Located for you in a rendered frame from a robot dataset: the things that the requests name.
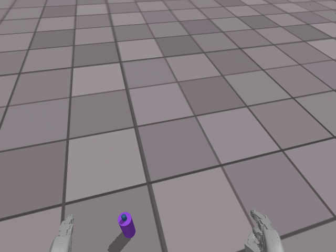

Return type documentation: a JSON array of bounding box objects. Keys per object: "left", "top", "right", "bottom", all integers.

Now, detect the left robot hand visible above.
[{"left": 49, "top": 214, "right": 74, "bottom": 252}]

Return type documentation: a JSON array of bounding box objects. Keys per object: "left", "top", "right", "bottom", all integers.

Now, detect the bottle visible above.
[{"left": 118, "top": 212, "right": 135, "bottom": 238}]

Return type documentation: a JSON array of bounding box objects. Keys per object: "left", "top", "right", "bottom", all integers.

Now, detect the right robot hand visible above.
[{"left": 245, "top": 209, "right": 285, "bottom": 252}]

